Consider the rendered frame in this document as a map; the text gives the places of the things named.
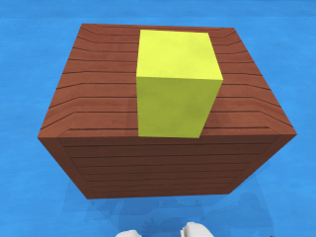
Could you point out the right robot thigh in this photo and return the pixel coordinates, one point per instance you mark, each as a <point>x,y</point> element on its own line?
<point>195,230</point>

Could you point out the carton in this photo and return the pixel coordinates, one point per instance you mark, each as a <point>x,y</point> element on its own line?
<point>177,81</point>

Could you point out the pedestal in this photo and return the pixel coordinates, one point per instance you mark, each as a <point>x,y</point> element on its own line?
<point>91,125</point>

